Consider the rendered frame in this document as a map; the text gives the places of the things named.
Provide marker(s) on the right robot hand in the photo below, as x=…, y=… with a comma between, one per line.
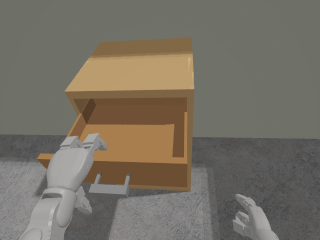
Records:
x=256, y=219

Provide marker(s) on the left robot hand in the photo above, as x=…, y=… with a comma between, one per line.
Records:
x=70, y=165

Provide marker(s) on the drawer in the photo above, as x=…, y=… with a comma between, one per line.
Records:
x=146, y=138

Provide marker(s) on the cabinet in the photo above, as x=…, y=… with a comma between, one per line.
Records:
x=152, y=68

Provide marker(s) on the handle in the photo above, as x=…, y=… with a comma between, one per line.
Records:
x=107, y=190

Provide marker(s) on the left robot forearm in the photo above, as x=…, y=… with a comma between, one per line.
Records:
x=52, y=215

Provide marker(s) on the right robot forearm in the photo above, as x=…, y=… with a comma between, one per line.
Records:
x=264, y=234

